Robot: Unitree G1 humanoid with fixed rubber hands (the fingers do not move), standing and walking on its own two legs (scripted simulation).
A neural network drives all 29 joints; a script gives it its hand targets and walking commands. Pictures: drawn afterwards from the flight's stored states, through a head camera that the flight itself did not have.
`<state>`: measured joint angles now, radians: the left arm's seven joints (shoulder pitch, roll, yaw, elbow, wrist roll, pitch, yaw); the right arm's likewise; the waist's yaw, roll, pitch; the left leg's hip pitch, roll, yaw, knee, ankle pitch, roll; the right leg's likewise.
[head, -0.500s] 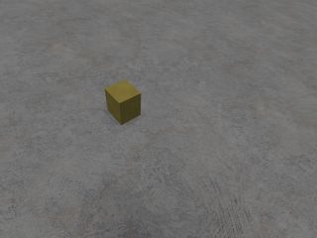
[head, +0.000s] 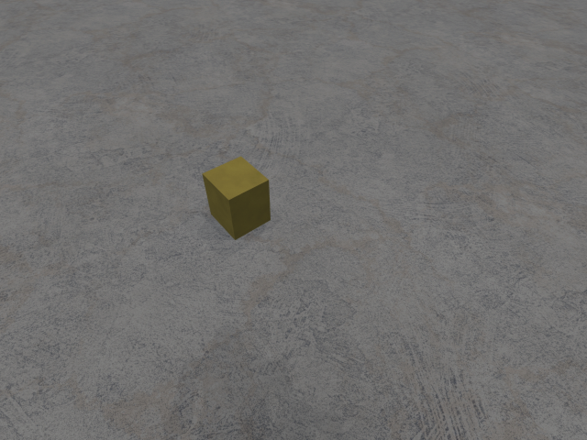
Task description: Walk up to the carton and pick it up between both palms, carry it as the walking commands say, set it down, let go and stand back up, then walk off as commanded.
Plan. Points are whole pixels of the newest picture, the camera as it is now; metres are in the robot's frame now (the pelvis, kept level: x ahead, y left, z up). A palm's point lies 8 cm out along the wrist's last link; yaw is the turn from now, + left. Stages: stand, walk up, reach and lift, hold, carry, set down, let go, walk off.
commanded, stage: walk up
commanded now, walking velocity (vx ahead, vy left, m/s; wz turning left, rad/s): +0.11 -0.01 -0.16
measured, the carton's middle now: (238, 198) +1.23 +0.27 -0.65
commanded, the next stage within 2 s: none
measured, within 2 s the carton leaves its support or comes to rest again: neither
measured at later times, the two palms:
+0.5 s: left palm out of the picture +0.13 +0.25 -0.12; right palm out of the picture +0.07 -0.27 -0.13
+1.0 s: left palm out of the picture +0.10 +0.24 -0.13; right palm out of the picture +0.10 -0.26 -0.12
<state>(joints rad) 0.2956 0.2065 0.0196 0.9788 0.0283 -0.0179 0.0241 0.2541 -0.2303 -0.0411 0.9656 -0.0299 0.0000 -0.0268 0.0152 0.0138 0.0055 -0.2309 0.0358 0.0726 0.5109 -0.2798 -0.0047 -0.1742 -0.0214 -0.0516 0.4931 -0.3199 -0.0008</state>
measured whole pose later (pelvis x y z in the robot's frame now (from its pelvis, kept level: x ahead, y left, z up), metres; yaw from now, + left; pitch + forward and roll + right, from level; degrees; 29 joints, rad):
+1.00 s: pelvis +0.05 -0.01 +0.01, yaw +0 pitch -1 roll -1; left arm 0.23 0.23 0.04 0.97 0.03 0.04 0.02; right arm 0.27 -0.19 -0.03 0.95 -0.03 0.01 -0.04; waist 0.00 -0.02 0.02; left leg -0.20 0.00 0.03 0.45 -0.24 0.04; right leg -0.35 0.00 -0.03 0.83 -0.40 0.03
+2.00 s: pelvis +0.13 -0.05 +0.00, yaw +0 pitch +1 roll +0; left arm 0.30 0.20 0.04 0.97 0.03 -0.02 0.04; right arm 0.19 -0.21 -0.04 0.90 -0.01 0.00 -0.02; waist 0.01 -0.01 0.05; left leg -0.32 0.01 0.07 0.58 -0.28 -0.01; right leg -0.18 -0.01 -0.08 0.51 -0.35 -0.01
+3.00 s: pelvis +0.08 -0.09 +0.00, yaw +2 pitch -1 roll +0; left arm 0.29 0.19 0.02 0.94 0.03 0.01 0.02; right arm 0.22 -0.24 -0.04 0.92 -0.04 0.01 -0.02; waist 0.01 0.02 0.00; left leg -0.27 0.03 0.03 0.53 -0.28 -0.01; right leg -0.19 0.00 -0.05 0.49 -0.29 -0.02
